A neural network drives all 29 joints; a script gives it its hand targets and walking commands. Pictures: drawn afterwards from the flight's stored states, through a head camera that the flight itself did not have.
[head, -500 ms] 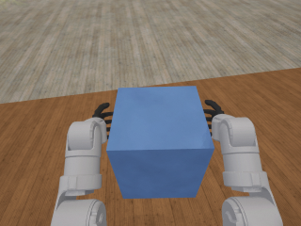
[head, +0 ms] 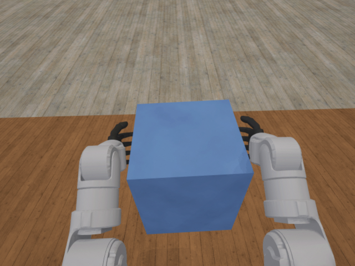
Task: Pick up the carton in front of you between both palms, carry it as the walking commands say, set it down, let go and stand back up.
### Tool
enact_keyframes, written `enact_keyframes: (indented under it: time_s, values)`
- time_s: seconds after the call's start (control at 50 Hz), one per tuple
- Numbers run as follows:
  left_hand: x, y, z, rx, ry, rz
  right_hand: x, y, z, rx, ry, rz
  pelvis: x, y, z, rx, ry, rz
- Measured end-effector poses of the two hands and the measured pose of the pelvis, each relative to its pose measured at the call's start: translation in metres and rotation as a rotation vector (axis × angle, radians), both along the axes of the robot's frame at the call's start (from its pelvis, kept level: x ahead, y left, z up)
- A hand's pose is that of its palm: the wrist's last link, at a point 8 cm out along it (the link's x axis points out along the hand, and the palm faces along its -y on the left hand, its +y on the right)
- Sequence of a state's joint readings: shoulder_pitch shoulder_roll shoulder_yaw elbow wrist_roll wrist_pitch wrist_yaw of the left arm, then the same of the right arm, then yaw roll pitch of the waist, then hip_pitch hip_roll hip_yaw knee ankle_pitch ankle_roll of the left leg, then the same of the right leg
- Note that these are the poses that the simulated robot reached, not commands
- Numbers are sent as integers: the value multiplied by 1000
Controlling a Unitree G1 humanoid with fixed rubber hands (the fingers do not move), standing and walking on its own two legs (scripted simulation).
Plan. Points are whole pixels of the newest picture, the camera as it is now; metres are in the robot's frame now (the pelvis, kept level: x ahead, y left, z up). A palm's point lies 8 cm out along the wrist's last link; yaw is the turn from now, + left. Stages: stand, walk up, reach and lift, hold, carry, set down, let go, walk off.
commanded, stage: carry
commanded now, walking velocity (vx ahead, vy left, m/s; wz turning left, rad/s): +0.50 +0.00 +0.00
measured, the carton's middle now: (186, 169) +0.35 +0.01 +0.04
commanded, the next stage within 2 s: none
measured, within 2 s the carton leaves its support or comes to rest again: neither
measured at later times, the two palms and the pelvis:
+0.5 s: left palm (136, 84) +0.68 +0.18 +0.06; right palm (226, 87) +0.66 -0.12 +0.06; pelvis +0.31 +0.04 -0.06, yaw -1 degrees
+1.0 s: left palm (150, 54) +0.97 +0.16 +0.02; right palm (218, 53) +0.98 -0.14 +0.02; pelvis +0.62 +0.02 -0.12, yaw +1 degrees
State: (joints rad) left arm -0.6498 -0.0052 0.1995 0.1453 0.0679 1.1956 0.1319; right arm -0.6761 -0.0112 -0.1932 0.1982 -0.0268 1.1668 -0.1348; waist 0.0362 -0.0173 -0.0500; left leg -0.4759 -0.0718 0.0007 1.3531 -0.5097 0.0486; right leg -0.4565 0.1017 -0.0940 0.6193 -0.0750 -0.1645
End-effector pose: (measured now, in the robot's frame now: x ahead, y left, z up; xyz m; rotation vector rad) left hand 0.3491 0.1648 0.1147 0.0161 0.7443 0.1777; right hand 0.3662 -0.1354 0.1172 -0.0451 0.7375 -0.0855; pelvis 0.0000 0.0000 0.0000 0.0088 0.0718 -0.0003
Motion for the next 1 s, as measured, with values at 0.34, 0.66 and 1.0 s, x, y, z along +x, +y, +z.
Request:
enact_keyframes:
  time_s: [0.34,0.66,1.0]
  values:
    - [220,23,3,6,-89,3,214,23,-7,39,-88,-23,215,21,-17,-7,23,-24]
    - [414,2,-72,-25,46,-127,369,3,-70,-6,45,-157,392,50,-49,-39,27,-32]
    - [625,-2,-90,26,-68,-37,614,-2,-96,16,-68,-37,618,18,-117,-4,-8,12]
